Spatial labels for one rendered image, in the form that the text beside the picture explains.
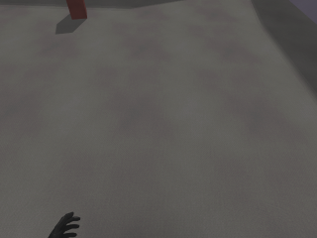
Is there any robot left hand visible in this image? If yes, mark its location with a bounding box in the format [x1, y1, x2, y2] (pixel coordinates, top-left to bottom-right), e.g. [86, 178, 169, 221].
[48, 211, 80, 238]

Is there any carton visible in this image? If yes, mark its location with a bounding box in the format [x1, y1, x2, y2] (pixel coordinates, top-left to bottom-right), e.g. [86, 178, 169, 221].
[66, 0, 87, 20]

